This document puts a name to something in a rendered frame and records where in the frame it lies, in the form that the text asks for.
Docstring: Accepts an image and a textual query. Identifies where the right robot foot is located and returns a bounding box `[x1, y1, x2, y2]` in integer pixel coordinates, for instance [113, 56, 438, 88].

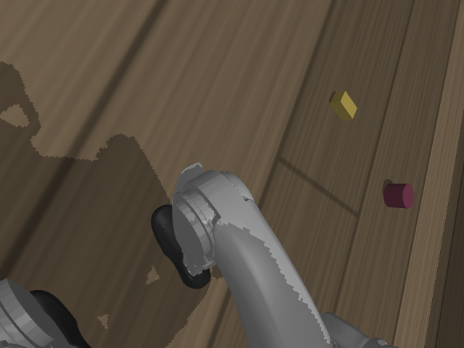
[151, 204, 211, 289]

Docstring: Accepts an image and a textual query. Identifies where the left robot foot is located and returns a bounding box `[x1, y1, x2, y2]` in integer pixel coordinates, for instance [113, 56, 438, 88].
[30, 290, 91, 348]

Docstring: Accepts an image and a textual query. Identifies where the right robot hand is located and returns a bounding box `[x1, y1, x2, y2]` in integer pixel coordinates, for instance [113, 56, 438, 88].
[319, 312, 370, 348]

